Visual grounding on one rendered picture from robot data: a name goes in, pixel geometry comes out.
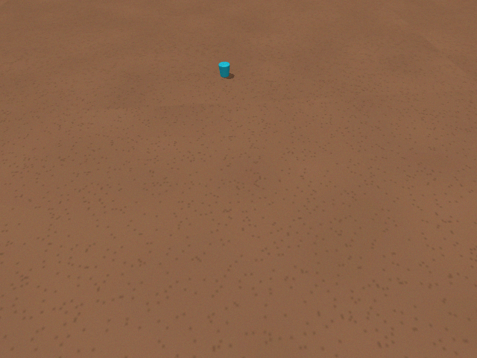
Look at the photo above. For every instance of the cup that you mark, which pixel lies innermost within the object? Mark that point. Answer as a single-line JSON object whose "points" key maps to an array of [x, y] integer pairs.
{"points": [[224, 68]]}

